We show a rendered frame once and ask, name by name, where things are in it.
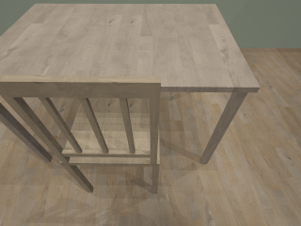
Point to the chair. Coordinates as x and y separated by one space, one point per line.
116 124

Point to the table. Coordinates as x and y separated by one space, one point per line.
189 45

